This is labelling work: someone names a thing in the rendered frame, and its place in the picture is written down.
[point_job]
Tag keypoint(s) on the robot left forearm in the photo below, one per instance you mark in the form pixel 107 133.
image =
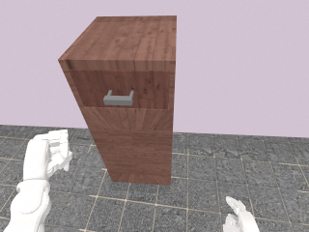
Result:
pixel 30 207

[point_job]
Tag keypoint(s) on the handle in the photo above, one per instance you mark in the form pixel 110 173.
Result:
pixel 118 100

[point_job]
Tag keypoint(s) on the robot left hand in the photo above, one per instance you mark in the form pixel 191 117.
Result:
pixel 38 154

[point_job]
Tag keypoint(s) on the robot right hand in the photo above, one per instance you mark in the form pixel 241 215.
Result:
pixel 243 223

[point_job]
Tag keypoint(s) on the cabinet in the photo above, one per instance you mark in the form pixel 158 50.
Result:
pixel 135 144

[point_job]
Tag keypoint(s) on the drawer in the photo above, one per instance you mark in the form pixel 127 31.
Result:
pixel 150 88

